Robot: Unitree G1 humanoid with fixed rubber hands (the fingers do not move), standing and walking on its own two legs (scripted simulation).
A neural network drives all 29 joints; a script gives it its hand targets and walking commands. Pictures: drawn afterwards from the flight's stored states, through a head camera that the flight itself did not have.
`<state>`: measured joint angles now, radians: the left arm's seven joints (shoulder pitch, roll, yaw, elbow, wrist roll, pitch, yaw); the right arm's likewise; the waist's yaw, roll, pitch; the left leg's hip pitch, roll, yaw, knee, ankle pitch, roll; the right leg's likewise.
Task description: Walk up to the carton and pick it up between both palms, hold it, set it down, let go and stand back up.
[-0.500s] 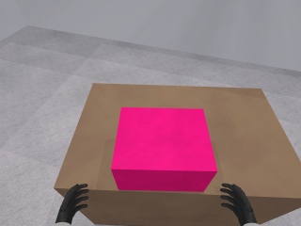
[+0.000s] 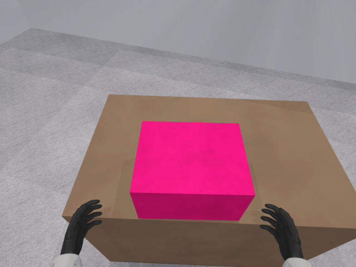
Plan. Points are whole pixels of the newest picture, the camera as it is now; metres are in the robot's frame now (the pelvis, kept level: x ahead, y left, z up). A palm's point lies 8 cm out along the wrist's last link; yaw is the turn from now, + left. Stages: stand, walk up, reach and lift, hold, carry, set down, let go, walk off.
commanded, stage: reach and lift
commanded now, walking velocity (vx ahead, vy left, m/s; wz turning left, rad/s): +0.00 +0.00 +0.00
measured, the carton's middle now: (189, 169) +0.38 +0.01 -0.07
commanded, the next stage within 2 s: none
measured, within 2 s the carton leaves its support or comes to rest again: neither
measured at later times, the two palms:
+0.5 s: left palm (79, 194) +0.26 +0.27 +0.00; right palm (291, 208) +0.26 -0.22 -0.01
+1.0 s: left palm (83, 154) +0.34 +0.27 +0.06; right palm (289, 167) +0.33 -0.21 +0.05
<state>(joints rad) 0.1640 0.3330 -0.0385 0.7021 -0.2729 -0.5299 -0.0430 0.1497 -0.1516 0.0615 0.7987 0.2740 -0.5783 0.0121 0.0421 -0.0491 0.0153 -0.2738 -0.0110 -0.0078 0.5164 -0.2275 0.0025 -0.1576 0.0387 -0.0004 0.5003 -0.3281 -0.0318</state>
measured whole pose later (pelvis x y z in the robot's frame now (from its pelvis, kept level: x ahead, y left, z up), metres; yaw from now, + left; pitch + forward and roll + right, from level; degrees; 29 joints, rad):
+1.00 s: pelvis +0.00 +0.00 +0.01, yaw -1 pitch +4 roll +0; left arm -0.38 0.40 0.02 0.75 -0.30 -0.08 -0.07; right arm -0.33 -0.31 0.11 0.72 0.43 -0.12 -0.05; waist 0.03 -0.03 -0.06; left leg -0.32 0.00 0.01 0.42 -0.17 0.01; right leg -0.20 0.05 0.02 0.39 -0.26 -0.03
